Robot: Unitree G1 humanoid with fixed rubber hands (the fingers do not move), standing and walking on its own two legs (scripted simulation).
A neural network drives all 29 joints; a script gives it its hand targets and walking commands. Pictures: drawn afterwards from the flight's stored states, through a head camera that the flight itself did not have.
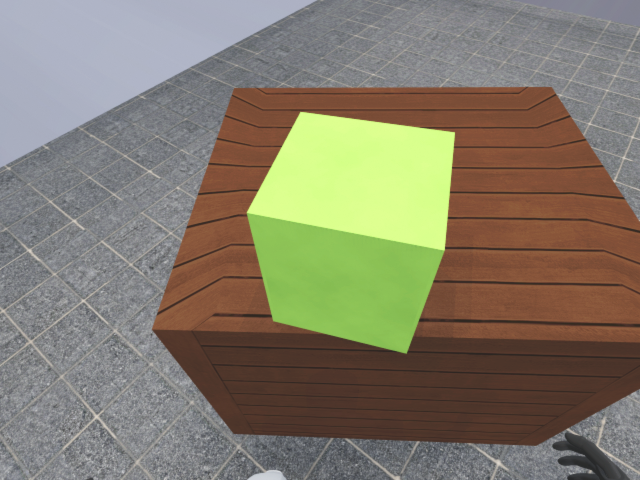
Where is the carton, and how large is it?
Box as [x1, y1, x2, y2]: [247, 112, 454, 353]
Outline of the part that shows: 300,112 247,211 273,320 406,353 444,250 454,132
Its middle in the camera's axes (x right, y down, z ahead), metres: +0.05 +0.00 +0.56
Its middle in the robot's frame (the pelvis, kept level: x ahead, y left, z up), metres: +0.44 -0.02 +0.04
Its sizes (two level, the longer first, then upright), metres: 0.210 0.200 0.250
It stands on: a pedestal, 0.67 m high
